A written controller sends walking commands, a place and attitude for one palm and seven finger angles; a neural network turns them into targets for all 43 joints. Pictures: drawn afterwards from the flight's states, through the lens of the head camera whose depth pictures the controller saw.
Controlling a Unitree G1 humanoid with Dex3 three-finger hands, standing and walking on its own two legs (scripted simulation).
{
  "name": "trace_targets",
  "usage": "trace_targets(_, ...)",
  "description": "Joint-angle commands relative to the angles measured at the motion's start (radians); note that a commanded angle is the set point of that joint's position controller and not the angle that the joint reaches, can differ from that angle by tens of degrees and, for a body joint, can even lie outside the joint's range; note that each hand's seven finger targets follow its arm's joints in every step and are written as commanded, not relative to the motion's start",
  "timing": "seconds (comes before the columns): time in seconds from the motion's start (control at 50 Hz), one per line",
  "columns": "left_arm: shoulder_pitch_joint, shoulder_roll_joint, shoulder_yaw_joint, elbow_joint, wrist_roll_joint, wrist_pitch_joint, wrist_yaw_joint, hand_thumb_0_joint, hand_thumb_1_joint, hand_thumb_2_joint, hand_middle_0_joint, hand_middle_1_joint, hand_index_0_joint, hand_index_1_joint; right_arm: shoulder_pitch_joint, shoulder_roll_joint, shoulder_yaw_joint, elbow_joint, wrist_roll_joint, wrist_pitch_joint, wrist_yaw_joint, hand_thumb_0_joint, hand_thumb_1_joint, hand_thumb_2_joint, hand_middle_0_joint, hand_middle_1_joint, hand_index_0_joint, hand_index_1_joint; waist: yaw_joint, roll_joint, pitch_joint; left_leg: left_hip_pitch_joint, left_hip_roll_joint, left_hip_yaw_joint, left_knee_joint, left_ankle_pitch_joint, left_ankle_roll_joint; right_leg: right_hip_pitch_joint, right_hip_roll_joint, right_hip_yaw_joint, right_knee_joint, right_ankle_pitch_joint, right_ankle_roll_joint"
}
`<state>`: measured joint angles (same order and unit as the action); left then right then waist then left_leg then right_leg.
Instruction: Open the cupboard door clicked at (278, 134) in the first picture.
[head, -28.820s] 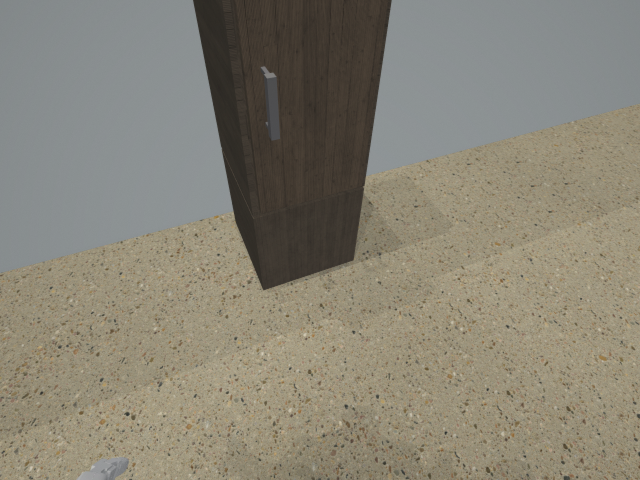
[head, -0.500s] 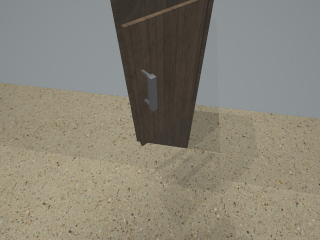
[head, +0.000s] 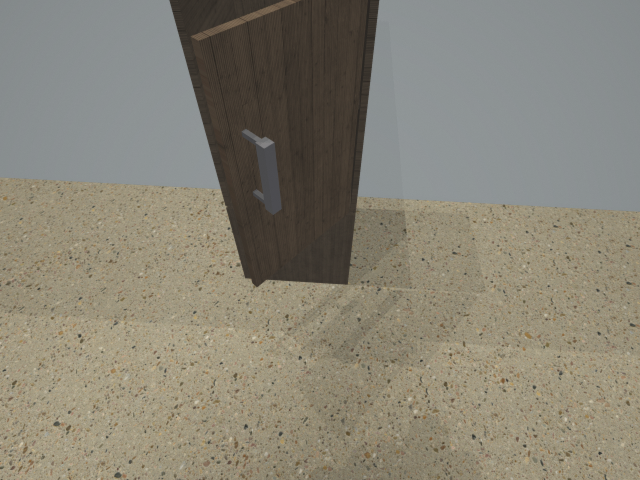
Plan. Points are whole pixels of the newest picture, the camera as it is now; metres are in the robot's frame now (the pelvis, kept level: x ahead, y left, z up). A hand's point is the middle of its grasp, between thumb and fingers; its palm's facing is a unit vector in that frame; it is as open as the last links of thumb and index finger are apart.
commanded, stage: walk to a spot facing it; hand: left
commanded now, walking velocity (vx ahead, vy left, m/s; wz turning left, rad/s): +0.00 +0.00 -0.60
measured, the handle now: (261, 173) +0.58 +0.15 +0.02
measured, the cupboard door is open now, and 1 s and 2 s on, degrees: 51 51 51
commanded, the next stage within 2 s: none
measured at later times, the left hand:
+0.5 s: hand out of the picture +0.08 +0.15 -0.15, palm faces -0.17 -0.94 -0.28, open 7.4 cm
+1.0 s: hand (252, 429) +0.21 +0.12 -0.16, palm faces -0.50 -0.83 -0.25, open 7.4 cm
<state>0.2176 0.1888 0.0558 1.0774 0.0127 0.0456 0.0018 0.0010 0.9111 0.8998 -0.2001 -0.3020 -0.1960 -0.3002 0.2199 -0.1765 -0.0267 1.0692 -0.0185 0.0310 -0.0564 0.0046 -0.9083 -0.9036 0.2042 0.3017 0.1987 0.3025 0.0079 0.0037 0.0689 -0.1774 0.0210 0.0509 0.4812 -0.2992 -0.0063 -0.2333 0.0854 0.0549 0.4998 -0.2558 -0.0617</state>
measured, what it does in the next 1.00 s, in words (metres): steps on the spot, turning right: left foot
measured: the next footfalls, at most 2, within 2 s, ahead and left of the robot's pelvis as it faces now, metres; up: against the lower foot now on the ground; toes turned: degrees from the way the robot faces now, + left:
left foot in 0.70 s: +0.10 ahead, +0.10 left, +0.00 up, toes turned -25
right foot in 1.04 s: -0.01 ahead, -0.16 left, +0.00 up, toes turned -38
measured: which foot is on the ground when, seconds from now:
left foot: down 0.00-0.18, up 0.20-0.68, down 0.70-1.00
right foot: down 0.00-0.70, up 0.72-1.00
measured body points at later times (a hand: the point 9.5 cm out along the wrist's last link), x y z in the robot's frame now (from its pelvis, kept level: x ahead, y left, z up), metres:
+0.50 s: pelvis +0.00 -0.04 +0.01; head +0.05 -0.07 +0.45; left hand +0.09 +0.20 -0.13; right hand +0.07 -0.31 -0.14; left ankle +0.01 +0.13 -0.67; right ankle -0.02 -0.11 -0.74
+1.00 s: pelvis +0.02 -0.03 +0.00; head +0.07 -0.06 +0.44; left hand +0.24 +0.16 -0.14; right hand -0.08 -0.27 -0.15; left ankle +0.06 +0.12 -0.74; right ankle -0.04 -0.14 -0.71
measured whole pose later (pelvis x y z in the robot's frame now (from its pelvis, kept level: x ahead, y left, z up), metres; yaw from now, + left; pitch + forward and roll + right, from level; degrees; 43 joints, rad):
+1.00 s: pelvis +0.02 -0.03 +0.00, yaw -33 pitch +2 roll -1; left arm 0.16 0.28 0.09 0.90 0.02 0.06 -0.05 0.00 0.92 0.90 -0.20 -0.30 -0.19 -0.30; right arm 0.24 -0.22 -0.03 0.91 -0.04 0.02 -0.04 0.01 -0.90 -0.90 0.21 0.30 0.20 0.30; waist 0.01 0.01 0.10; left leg -0.21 0.13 0.11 0.53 -0.34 -0.05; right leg -0.42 -0.01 -0.05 0.79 -0.40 0.04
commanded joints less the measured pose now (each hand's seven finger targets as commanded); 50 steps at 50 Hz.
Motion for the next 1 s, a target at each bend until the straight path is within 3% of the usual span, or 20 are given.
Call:
trace_targets(0.0,-0.028,0.118,0.038,-0.110,0.004,-0.004,-0.002,0.000,0.900,0.900,-0.200,-0.300,-0.200,-0.300,0.074,-0.198,-0.055,-0.062,-0.010,-0.017,-0.013,0.000,-0.900,-0.900,0.200,0.300,0.200,0.300,-0.019,0.160,-0.023,0.022,0.295,-0.233,-0.173,0.169,0.139,-0.136,-0.058,0.023,0.203,-0.001,0.022)
trace_targets(0.06,-0.035,0.105,0.049,-0.141,0.004,0.007,-0.011,0.000,0.900,0.900,-0.200,-0.300,-0.200,-0.300,0.044,-0.204,-0.056,-0.093,-0.018,-0.026,-0.012,0.000,-0.900,-0.900,0.200,0.300,0.200,0.300,-0.004,0.190,-0.019,0.000,0.377,-0.242,-0.188,0.324,0.209,-0.174,-0.088,-0.002,0.415,-0.273,0.038)
trace_targets(0.12,0.058,0.101,0.053,-0.132,0.005,-0.005,-0.022,0.000,0.900,0.900,-0.200,-0.300,-0.200,-0.300,-0.021,-0.221,-0.062,-0.120,-0.018,-0.026,-0.009,0.000,-0.900,-0.900,0.200,0.300,0.200,0.300,0.053,0.095,-0.072,-0.036,0.285,-0.072,0.008,0.411,0.112,0.016,-0.099,-0.043,0.131,-0.084,0.036)
trace_targets(0.14,0.117,0.148,0.064,-0.115,0.012,-0.015,-0.017,0.000,0.900,0.900,-0.200,-0.300,-0.200,-0.300,-0.037,-0.205,-0.063,-0.135,-0.007,-0.019,-0.007,0.000,-0.900,-0.900,0.200,0.300,0.200,0.300,0.079,-0.066,-0.079,-0.118,0.172,0.006,0.185,0.238,0.038,0.109,-0.137,0.059,-0.069,0.180,0.018)
trace_targets(0.16,0.148,0.271,0.087,-0.110,0.025,-0.027,0.005,0.000,0.900,0.900,-0.200,-0.300,-0.200,-0.300,-0.031,-0.122,-0.053,-0.176,0.007,-0.016,0.002,0.000,-0.900,-0.900,0.200,0.300,0.200,0.300,0.075,-0.399,-0.083,-0.350,-0.004,0.083,0.450,-0.236,-0.038,0.196,-0.406,0.462,-0.218,0.447,-0.054)
trace_targets(0.18,0.158,0.272,0.083,-0.109,0.005,-0.020,0.016,0.000,0.900,0.900,-0.200,-0.300,-0.200,-0.300,-0.061,-0.154,-0.058,-0.173,0.006,0.000,0.005,0.000,-0.900,-0.900,0.200,0.300,0.200,0.300,0.086,-0.298,-0.052,-0.355,0.004,-0.044,0.613,-0.318,-0.028,0.141,-0.426,0.478,-0.207,0.509,-0.111)
trace_targets(0.2,0.101,0.265,0.078,-0.131,0.004,-0.018,0.017,0.000,0.900,0.900,-0.200,-0.300,-0.200,-0.300,-0.035,-0.150,-0.059,-0.175,0.009,0.003,0.015,0.000,-0.900,-0.900,0.200,0.300,0.200,0.300,0.044,-0.216,-0.032,-0.363,0.033,-0.076,0.673,-0.259,-0.025,0.080,-0.407,0.429,-0.207,0.291,-0.168)
trace_targets(0.28,0.040,0.198,0.067,-0.167,0.006,-0.035,0.032,0.000,0.900,0.900,-0.200,-0.300,-0.200,-0.300,-0.081,-0.119,-0.053,-0.177,0.003,0.001,0.021,0.000,-0.900,-0.900,0.200,0.300,0.200,0.300,0.014,-0.055,-0.084,-0.370,0.045,-0.086,0.636,-0.132,-0.048,0.123,-0.303,0.357,-0.138,0.482,-0.146)
trace_targets(0.46,0.111,0.209,0.073,-0.172,0.014,-0.029,0.032,0.000,0.900,0.900,-0.200,-0.300,-0.200,-0.300,-0.165,-0.122,-0.054,-0.233,0.014,0.003,0.015,0.000,-0.900,-0.900,0.200,0.300,0.200,0.300,0.040,-0.152,-0.128,-0.368,0.002,-0.091,0.487,-0.117,-0.059,0.222,-0.247,0.403,-0.110,0.607,-0.117)
trace_targets(0.58,0.064,0.227,0.083,-0.204,0.021,-0.022,0.030,0.000,0.900,0.900,-0.200,-0.300,-0.200,-0.300,-0.165,-0.115,-0.051,-0.256,0.024,-0.010,0.014,0.000,-0.900,-0.900,0.200,0.300,0.200,0.300,0.021,-0.109,-0.128,-0.223,-0.020,-0.112,0.262,-0.129,-0.039,0.110,-0.237,0.484,-0.094,0.533,-0.128)
trace_targets(0.64,0.000,0.201,0.074,-0.223,0.007,-0.018,0.026,0.000,0.900,0.900,-0.200,-0.300,-0.200,-0.300,-0.030,-0.144,-0.056,-0.220,0.026,-0.024,0.004,0.000,-0.900,-0.900,0.200,0.300,0.200,0.300,-0.048,-0.065,-0.172,0.102,0.020,-0.121,-0.060,0.079,-0.030,-0.090,-0.147,0.407,-0.014,0.344,-0.031)
trace_targets(0.66,0.023,0.148,0.064,-0.239,-0.003,-0.017,0.019,0.000,0.900,0.900,-0.200,-0.300,-0.200,-0.300,-0.012,-0.219,-0.070,-0.221,0.014,-0.034,-0.001,0.000,-0.900,-0.900,0.200,0.300,0.200,0.300,-0.044,0.153,-0.176,0.240,0.209,-0.324,-0.185,0.063,0.028,-0.282,-0.021,0.289,0.103,0.024,0.023)
trace_targets(0.68,0.010,0.135,0.057,-0.258,-0.007,-0.021,0.003,0.000,0.900,0.900,-0.200,-0.300,-0.200,-0.300,0.018,-0.296,-0.080,-0.238,-0.001,-0.035,-0.004,0.000,-0.900,-0.900,0.200,0.300,0.200,0.300,-0.049,0.332,-0.153,0.222,0.445,-0.541,-0.241,0.159,0.143,-0.379,0.034,0.089,0.348,-0.374,0.082)
trace_targets(0.7,-0.031,0.174,0.063,-0.264,0.006,-0.022,-0.005,0.000,0.900,0.900,-0.200,-0.300,-0.200,-0.300,0.012,-0.286,-0.071,-0.244,-0.012,-0.031,-0.006,0.000,-0.900,-0.900,0.200,0.300,0.200,0.300,-0.049,0.211,-0.094,0.101,0.486,-0.535,-0.221,0.243,0.215,-0.369,-0.024,0.058,0.513,-0.362,0.100)
trace_targets(0.72,-0.004,0.165,0.069,-0.282,0.012,-0.027,-0.015,0.000,0.900,0.900,-0.200,-0.300,-0.200,-0.300,-0.042,-0.269,-0.065,-0.273,-0.018,-0.031,-0.011,0.000,-0.900,-0.900,0.200,0.300,0.200,0.300,-0.006,0.124,-0.074,0.009,0.463,-0.444,-0.208,0.272,0.230,-0.345,-0.058,0.024,0.600,-0.323,0.116)
trace_targets(0.74,-0.010,0.157,0.072,-0.245,0.023,-0.017,-0.020,0.000,0.900,0.900,-0.200,-0.300,-0.200,-0.300,-0.040,-0.228,-0.053,-0.262,-0.025,-0.039,-0.004,0.000,-0.900,-0.900,0.200,0.300,0.200,0.300,-0.001,0.135,-0.074,-0.001,0.368,-0.368,-0.195,0.341,0.194,-0.346,-0.042,0.017,0.653,-0.261,0.115)
trace_targets(0.76,-0.004,0.153,0.070,-0.234,0.019,-0.011,-0.024,0.000,0.900,0.900,-0.200,-0.300,-0.200,-0.300,-0.057,-0.215,-0.044,-0.263,-0.019,-0.040,-0.004,0.000,-0.900,-0.900,0.200,0.300,0.200,0.300,0.014,0.205,-0.069,-0.024,0.331,-0.273,-0.164,0.414,0.164,-0.348,-0.064,0.012,0.683,-0.232,0.116)
trace_targets(0.8,-0.013,0.127,0.062,-0.248,0.010,-0.002,-0.036,0.000,0.900,0.900,-0.200,-0.300,-0.200,-0.300,-0.043,-0.201,-0.042,-0.259,-0.020,-0.041,-0.002,0.000,-0.900,-0.900,0.200,0.300,0.200,0.300,0.016,0.192,-0.059,0.005,0.268,-0.132,-0.129,0.523,0.133,-0.352,-0.081,-0.029,0.657,-0.179,0.122)
trace_targets(0.92,-0.081,0.113,0.040,-0.263,0.005,-0.008,-0.051,0.000,0.900,0.900,-0.200,-0.300,-0.200,-0.300,0.054,-0.255,-0.060,-0.223,-0.020,-0.034,0.010,0.000,-0.900,-0.900,0.200,0.300,0.200,0.300,-0.033,0.216,-0.111,0.061,0.282,-0.032,-0.062,0.519,0.112,-0.192,-0.078,-0.149,0.304,-0.172,0.099)
trace_targets(0.98,0.001,0.145,0.047,-0.236,0.005,-0.018,-0.049,0.000,0.900,0.900,-0.200,-0.300,-0.200,-0.300,0.037,-0.265,-0.066,-0.223,-0.011,-0.028,0.018,0.000,-0.900,-0.900,0.200,0.300,0.200,0.300,0.017,0.165,-0.119,-0.035,0.263,0.017,0.085,0.442,0.048,0.038,-0.071,-0.154,0.030,0.031,0.062)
